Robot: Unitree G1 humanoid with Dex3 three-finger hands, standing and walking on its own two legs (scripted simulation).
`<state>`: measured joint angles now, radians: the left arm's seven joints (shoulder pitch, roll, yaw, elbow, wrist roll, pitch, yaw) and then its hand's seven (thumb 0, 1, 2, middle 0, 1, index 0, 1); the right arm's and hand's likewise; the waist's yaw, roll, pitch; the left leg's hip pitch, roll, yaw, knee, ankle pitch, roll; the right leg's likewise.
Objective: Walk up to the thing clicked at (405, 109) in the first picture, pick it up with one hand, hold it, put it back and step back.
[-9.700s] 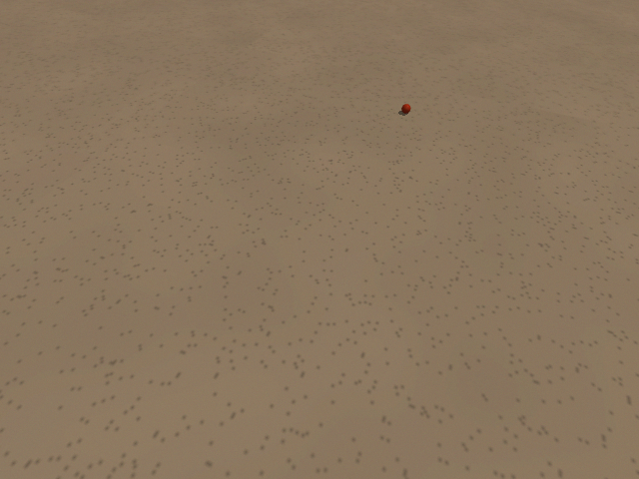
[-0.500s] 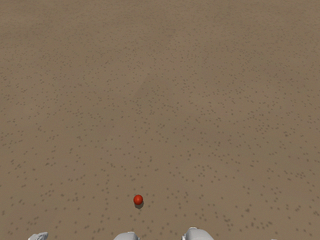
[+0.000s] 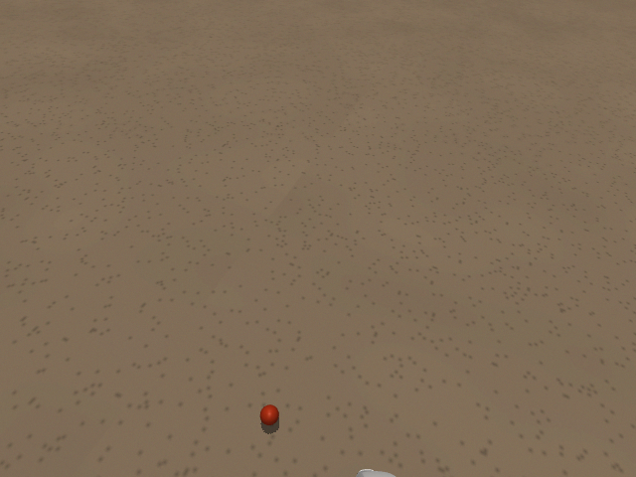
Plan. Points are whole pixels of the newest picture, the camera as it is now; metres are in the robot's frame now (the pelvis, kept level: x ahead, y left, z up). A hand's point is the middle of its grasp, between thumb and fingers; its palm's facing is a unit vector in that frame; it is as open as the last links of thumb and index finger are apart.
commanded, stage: walk up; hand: left
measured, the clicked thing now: (269, 414) +0.42 +0.10 -0.73
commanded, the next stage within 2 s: none
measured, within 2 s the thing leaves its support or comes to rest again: neither
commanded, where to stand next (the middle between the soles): +0.05 -0.02 m, yaw -1 degrees
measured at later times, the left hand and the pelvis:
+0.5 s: hand out of the picture +0.05 +0.28 -0.16, palm faces +0.02 -0.92 -0.39, open 7.4 cm; pelvis -0.08 +0.01 -0.01, yaw +2 degrees
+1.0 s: hand out of the picture -0.06 +0.28 -0.12, palm faces -0.03 -0.91 -0.42, open 7.4 cm; pelvis -0.08 +0.00 +0.01, yaw -1 degrees
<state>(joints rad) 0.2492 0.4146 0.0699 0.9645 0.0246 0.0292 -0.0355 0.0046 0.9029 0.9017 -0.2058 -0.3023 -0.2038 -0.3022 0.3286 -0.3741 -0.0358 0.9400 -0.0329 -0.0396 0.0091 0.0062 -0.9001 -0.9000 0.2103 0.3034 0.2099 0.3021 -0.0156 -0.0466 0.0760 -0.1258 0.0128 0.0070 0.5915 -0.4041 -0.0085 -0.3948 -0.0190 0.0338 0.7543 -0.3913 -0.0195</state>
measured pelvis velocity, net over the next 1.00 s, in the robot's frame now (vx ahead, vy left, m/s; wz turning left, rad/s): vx -0.08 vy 0.00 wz -0.02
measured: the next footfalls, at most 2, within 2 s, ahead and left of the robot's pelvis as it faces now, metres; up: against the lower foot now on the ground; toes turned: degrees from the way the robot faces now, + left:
right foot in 0.04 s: +0.11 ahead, -0.13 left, +0.00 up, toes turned -1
left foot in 0.40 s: -0.03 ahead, +0.12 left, +0.00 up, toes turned +1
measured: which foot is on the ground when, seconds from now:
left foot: down 0.00-0.10, up 0.12-0.38, down 0.40-0.76, up 0.78-1.00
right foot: up 0.00-0.02, down 0.04-0.42, up 0.44-0.70, down 0.72-1.00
